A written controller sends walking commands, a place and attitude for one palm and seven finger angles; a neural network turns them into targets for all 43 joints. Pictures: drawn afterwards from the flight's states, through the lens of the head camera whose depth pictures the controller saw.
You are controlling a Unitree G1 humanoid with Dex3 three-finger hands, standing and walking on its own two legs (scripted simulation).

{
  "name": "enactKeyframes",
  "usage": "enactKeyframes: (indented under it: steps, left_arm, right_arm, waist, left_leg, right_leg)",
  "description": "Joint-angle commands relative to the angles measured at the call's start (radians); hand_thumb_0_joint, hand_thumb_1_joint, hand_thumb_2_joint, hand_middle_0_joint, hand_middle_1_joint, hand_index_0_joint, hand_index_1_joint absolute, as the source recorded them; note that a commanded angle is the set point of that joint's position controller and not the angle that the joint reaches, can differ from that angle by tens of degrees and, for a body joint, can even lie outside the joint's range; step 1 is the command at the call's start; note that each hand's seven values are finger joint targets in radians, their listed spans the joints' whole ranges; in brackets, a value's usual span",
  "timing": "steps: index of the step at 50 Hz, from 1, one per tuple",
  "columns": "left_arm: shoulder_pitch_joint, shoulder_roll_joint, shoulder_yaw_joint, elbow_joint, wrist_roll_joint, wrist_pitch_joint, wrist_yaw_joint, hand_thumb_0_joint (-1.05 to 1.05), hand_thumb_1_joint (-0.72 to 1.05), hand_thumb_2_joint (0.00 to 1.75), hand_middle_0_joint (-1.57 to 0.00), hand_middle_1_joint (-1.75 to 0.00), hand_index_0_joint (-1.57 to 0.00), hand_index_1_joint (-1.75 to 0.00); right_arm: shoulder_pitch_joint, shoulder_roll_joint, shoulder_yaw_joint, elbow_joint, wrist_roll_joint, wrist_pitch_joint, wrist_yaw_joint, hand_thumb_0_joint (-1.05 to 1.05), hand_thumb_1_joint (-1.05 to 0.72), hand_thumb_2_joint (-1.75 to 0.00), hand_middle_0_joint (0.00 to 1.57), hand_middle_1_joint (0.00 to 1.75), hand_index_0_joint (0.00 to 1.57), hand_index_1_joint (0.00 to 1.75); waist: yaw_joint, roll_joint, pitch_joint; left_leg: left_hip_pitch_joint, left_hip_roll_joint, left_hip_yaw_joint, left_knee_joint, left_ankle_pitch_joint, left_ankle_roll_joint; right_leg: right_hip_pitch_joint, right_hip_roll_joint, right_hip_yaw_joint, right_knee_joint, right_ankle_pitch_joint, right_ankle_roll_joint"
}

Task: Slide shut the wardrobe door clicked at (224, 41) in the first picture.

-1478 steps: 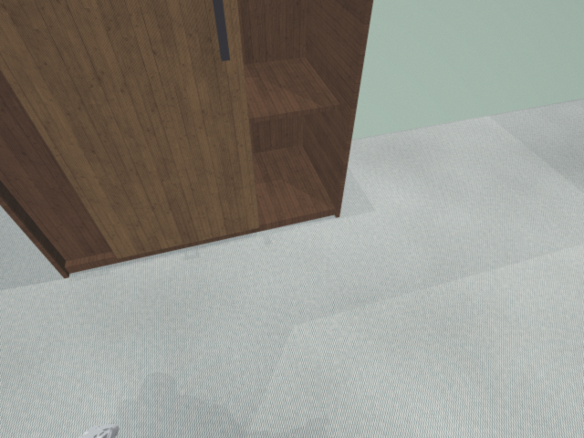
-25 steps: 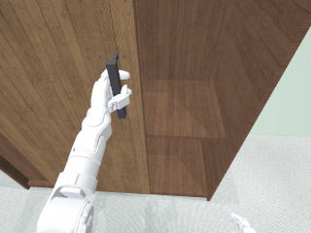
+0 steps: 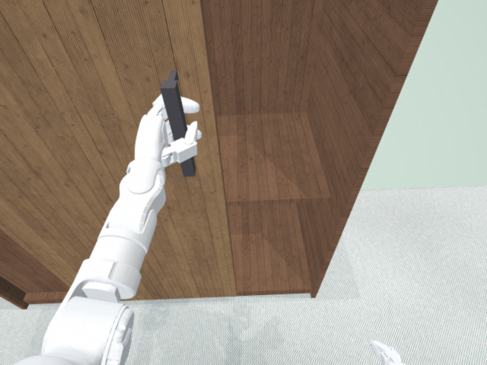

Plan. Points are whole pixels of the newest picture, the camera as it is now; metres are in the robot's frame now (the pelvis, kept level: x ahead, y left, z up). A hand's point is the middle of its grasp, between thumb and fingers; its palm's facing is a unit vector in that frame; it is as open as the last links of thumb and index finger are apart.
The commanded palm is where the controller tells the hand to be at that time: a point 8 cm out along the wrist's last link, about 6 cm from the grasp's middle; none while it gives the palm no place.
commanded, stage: step sideways, sliding the door along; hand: left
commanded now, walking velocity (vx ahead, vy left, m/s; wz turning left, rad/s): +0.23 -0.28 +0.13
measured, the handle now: (182, 127) +0.46 +0.14 +0.16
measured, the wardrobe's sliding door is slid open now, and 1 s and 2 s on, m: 0.30 0.17 0.00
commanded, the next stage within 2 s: none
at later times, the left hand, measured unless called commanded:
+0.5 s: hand (224, 141) +0.42 +0.06 +0.16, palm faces +0.18 -0.98 -0.12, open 5.8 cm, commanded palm +0.40 +0.09 +0.17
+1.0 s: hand (282, 137) +0.44 -0.03 +0.16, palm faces +0.36 -0.93 -0.09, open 6.0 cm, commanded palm +0.41 -0.06 +0.17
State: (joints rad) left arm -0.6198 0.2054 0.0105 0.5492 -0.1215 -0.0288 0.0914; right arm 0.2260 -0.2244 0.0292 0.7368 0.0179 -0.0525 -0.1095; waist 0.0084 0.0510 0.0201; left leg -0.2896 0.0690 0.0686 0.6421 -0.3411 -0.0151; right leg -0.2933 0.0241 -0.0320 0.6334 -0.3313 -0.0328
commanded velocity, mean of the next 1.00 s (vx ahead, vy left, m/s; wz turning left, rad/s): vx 0.00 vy -0.29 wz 0.01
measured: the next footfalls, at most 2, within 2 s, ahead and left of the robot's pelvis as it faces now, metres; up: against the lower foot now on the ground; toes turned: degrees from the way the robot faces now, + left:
right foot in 0.36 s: +0.14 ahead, -0.19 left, +0.00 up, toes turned -1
left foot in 0.54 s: +0.07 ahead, +0.03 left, +0.00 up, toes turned +10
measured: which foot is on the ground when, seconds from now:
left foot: down 0.00-0.38, up 0.40-0.52, down 0.54-1.00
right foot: down 0.00-0.18, up 0.20-0.34, down 0.36-0.54, up 0.56-0.72, down 0.74-1.00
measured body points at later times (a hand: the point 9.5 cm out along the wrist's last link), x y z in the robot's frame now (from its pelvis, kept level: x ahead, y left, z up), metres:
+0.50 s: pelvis +0.02 -0.10 +0.00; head +0.06 -0.11 +0.44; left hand +0.41 +0.11 +0.17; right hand +0.21 -0.32 -0.12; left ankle +0.01 +0.04 -0.70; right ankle +0.10 -0.19 -0.72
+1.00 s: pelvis +0.07 -0.25 +0.00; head +0.14 -0.26 +0.44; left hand +0.41 +0.01 +0.17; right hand +0.33 -0.42 -0.11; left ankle +0.03 +0.01 -0.71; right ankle +0.14 -0.32 -0.72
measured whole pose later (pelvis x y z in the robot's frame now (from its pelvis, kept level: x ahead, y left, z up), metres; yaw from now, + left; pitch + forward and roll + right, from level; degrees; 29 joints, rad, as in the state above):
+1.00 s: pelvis +0.07 -0.25 +0.00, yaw +11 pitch -2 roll -1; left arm -0.51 0.16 0.03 0.18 -0.12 0.02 0.16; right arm 0.06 -0.26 -0.05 0.63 0.06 -0.03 -0.03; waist 0.10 0.10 0.18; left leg -0.27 0.25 -0.08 0.62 -0.24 -0.09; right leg -0.33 0.00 -0.15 0.63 -0.26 -0.05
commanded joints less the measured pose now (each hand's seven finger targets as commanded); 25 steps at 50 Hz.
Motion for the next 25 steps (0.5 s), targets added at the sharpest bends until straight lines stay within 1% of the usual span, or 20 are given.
enactKeyframes:
  steps: [1,2,3,5,6,7,8,9,10,11,13,16,17,18,19,20,21,22,24,25]
  left_arm:
    - [-0.505,0.109,0.012,-0.265,0.031,-0.059,-0.009,0.0,0.9,0.9,-0.45,-1.4,-0.45,-1.4]
    - [-0.489,0.121,0.029,-0.238,0.032,-0.051,-0.005,0.0,0.9,0.9,-0.45,-1.4,-0.45,-1.4]
    - [-0.522,0.096,0.022,-0.269,0.033,-0.062,-0.009,0.0,0.9,0.9,-0.45,-1.4,-0.45,-1.4]
    - [-0.544,0.06,-0.005,-0.304,0.044,-0.088,-0.018,0.0,0.9,0.9,-0.45,-1.4,-0.45,-1.4]
    - [-0.547,0.05,-0.012,-0.332,0.045,-0.095,-0.022,0.0,0.9,0.9,-0.45,-1.4,-0.45,-1.4]
    - [-0.546,0.058,-0.013,-0.355,0.037,-0.095,-0.022,0.0,0.9,0.9,-0.45,-1.4,-0.45,-1.4]
    - [-0.523,0.044,-0.033,-0.395,0.026,-0.097,-0.028,0.0,0.9,0.9,-0.45,-1.4,-0.45,-1.4]
    - [-0.534,0.024,-0.059,-0.446,0.001,-0.1,-0.04,0.0,0.9,0.9,-0.45,-1.4,-0.45,-1.4]
    - [-0.523,0.006,-0.052,-0.418,0.004,-0.091,-0.05,0.0,0.9,0.9,-0.45,-1.4,-0.45,-1.4]
    - [-0.499,0.021,-0.051,-0.423,0.006,-0.075,-0.05,0.0,0.9,0.9,-0.45,-1.4,-0.45,-1.4]
    - [-0.494,0.075,-0.017,-0.499,0.02,-0.074,-0.045,0.0,0.9,0.9,-0.45,-1.4,-0.45,-1.4]
    - [-0.438,0.097,0.011,-0.511,0.029,-0.076,-0.039,0.0,0.9,0.9,-0.45,-1.4,-0.45,-1.4]
    - [-0.418,0.125,0.029,-0.489,0.033,-0.068,-0.036,0.0,0.9,0.9,-0.45,-1.4,-0.45,-1.4]
    - [-0.418,0.132,0.028,-0.497,0.034,-0.059,-0.031,0.0,0.9,0.9,-0.45,-1.4,-0.45,-1.4]
    - [-0.431,0.159,0.044,-0.487,0.044,-0.048,-0.015,0.0,0.9,0.9,-0.45,-1.4,-0.45,-1.4]
    - [-0.422,0.2,0.095,-0.47,0.051,-0.039,0.001,0.0,0.9,0.9,-0.45,-1.4,-0.45,-1.4]
    - [-0.436,0.205,0.115,-0.486,0.051,-0.044,0.008,0.0,0.9,0.9,-0.45,-1.4,-0.45,-1.4]
    - [-0.444,0.182,0.092,-0.502,0.046,-0.043,0.015,0.0,0.9,0.9,-0.45,-1.4,-0.45,-1.4]
    - [-0.499,0.082,0.002,-0.557,0.042,-0.062,0.009,0.0,0.9,0.9,-0.45,-1.4,-0.45,-1.4]
    - [-0.504,0.075,-0.013,-0.557,0.03,-0.067,0.004,0.0,0.9,0.9,-0.45,-1.4,-0.45,-1.4]
  right_arm:
    - [-0.105,-0.129,-0.048,-0.138,0.015,-0.021,-0.017,0.0,-0.9,-0.9,0.2,0.3,0.2,0.3]
    - [-0.116,-0.123,-0.052,-0.128,0.021,-0.024,-0.019,0.0,-0.9,-0.9,0.2,0.3,0.2,0.3]
    - [-0.131,-0.114,-0.051,-0.129,0.017,-0.032,-0.016,0.0,-0.9,-0.9,0.2,0.3,0.2,0.3]
    - [-0.113,-0.102,-0.05,-0.113,0.003,-0.045,-0.012,0.0,-0.9,-0.9,0.2,0.3,0.2,0.3]
    - [-0.094,-0.098,-0.047,-0.112,-0.005,-0.043,-0.014,0.0,-0.9,-0.9,0.2,0.3,0.2,0.3]
    - [-0.082,-0.114,-0.051,-0.103,-0.009,-0.04,-0.019,0.0,-0.9,-0.9,0.2,0.3,0.2,0.3]
    - [-0.061,-0.146,-0.064,-0.112,-0.015,-0.033,-0.022,0.0,-0.9,-0.9,0.2,0.3,0.2,0.3]
    - [-0.09,-0.167,-0.076,-0.142,-0.017,-0.023,-0.01,0.0,-0.9,-0.9,0.2,0.3,0.2,0.3]
    - [-0.153,-0.136,-0.068,-0.157,-0.006,-0.009,0.017,0.0,-0.9,-0.9,0.2,0.3,0.2,0.3]
    - [-0.13,-0.132,-0.069,-0.157,-0.003,-0.002,0.012,0.0,-0.9,-0.9,0.2,0.3,0.2,0.3]
    - [-0.139,-0.139,-0.065,-0.168,-0.011,0.005,0.008,0.0,-0.9,-0.9,0.2,0.3,0.2,0.3]
    - [-0.164,-0.139,-0.068,-0.204,0.011,0.016,0.013,0.0,-0.9,-0.9,0.2,0.3,0.2,0.3]
    - [-0.15,-0.15,-0.068,-0.203,0.019,0.02,0.012,0.0,-0.9,-0.9,0.2,0.3,0.2,0.3]
    - [-0.16,-0.135,-0.065,-0.211,0.027,0.021,0.011,0.0,-0.9,-0.9,0.2,0.3,0.2,0.3]
    - [-0.184,-0.106,-0.056,-0.218,0.03,0.022,0.012,0.0,-0.9,-0.9,0.2,0.3,0.2,0.3]
    - [-0.192,-0.088,-0.056,-0.211,0.031,0.015,0.008,0.0,-0.9,-0.9,0.2,0.3,0.2,0.3]
    - [-0.199,-0.097,-0.06,-0.186,0.029,0.001,0.003,0.0,-0.9,-0.9,0.2,0.3,0.2,0.3]
    - [-0.196,-0.103,-0.05,-0.162,0.023,-0.009,0.0,0.0,-0.9,-0.9,0.2,0.3,0.2,0.3]
    - [-0.159,-0.088,-0.031,-0.145,0.008,-0.013,-0.002,0.0,-0.9,-0.9,0.2,0.3,0.2,0.3]
    - [-0.138,-0.108,-0.044,-0.135,0.004,-0.012,-0.006,0.0,-0.9,-0.9,0.2,0.3,0.2,0.3]
  waist:
    - [-0.008,-0.201,-0.302]
    - [-0.002,-0.34,-0.267]
    - [0.009,-0.295,-0.234]
    - [0.008,-0.187,-0.236]
    - [-0.005,-0.189,-0.262]
    - [-0.028,-0.122,-0.296]
    - [-0.053,0.022,-0.352]
    - [-0.046,0.208,-0.364]
    - [0.004,0.081,-0.324]
    - [-0.017,0.022,-0.252]
    - [-0.021,0.091,-0.257]
    - [-0.009,0.128,-0.327]
    - [-0.012,0.08,-0.331]
    - [-0.014,-0.032,-0.339]
    - [-0.007,-0.244,-0.307]
    - [0.017,-0.39,-0.269]
    - [0.034,-0.35,-0.278]
    - [0.011,-0.248,-0.28]
    - [-0.028,-0.155,-0.35]
    - [-0.055,-0.087,-0.378]
  left_leg:
    - [-0.001,0.052,-0.015,0.119,0.18,0.059]
    - [-0.163,-0.025,0.002,0.242,0.019,0.032]
    - [-0.255,-0.043,-0.028,0.33,-0.161,0.022]
    - [-0.204,-0.017,-0.03,0.24,-0.164,0.028]
    - [-0.123,-0.002,-0.019,0.084,-0.077,0.029]
    - [0.073,0.021,-0.029,-0.085,0.112,0.04]
    - [0.35,0.155,-0.184,-0.185,0.514,0.101]
    - [0.523,0.372,-0.479,-0.191,0.816,0.196]
    - [0.494,0.409,-0.486,-0.22,0.666,0.2]
    - [0.495,0.404,-0.458,-0.199,0.702,0.219]
    - [0.485,0.383,-0.381,-0.167,0.789,0.212]
    - [0.264,0.26,-0.123,-0.079,0.611,0.106]
    - [0.139,0.193,-0.046,-0.045,0.402,0.066]
    - [0.021,0.11,0.027,0.058,0.153,0.038]
    - [-0.123,0.002,0.067,0.211,-0.099,0.012]
    - [-0.211,-0.065,0.026,0.391,-0.29,0.003]
    - [-0.221,-0.031,-0.038,0.474,-0.293,0.011]
    - [-0.189,-0.021,-0.04,0.413,-0.265,0.012]
    - [-0.005,0.0,-0.001,0.007,-0.101,0.018]
    - [0.224,0.043,-0.06,-0.196,0.108,0.042]
  right_leg:
    - [0.215,-0.132,0.154,-0.256,0.146,-0.063]
    - [0.303,-0.228,0.298,-0.308,0.241,-0.145]
    - [0.353,-0.277,0.342,-0.294,0.411,-0.202]
    - [0.374,-0.281,0.24,-0.175,0.731,-0.195]
    - [0.36,-0.243,0.163,-0.099,0.772,-0.155]
    - [0.239,-0.203,0.092,-0.002,0.715,-0.101]
    - [-0.016,-0.097,-0.001,0.167,0.481,-0.005]
    - [-0.275,-0.009,0.046,0.331,-0.063,0.042]
    - [-0.294,-0.055,0.179,0.358,-0.171,0.013]
    - [-0.365,-0.066,0.153,0.329,-0.148,0.023]
    - [-0.345,-0.095,0.136,0.237,-0.11,0.026]
    - [0.036,-0.056,0.026,-0.072,0.078,0.016]
    - [0.171,-0.028,-0.032,-0.132,0.147,0.021]
    - [0.255,-0.062,-0.004,-0.172,0.122,0.003]
    - [0.254,-0.18,0.149,-0.292,0.004,-0.048]
    - [0.221,-0.275,0.319,-0.386,-0.077,-0.126]
    - [0.219,-0.316,0.352,-0.37,-0.016,-0.183]
    - [0.235,-0.321,0.313,-0.319,0.158,-0.212]
    - [0.251,-0.229,0.093,-0.123,0.441,-0.141]
    - [0.091,-0.175,0.023,0.037,0.398,-0.071]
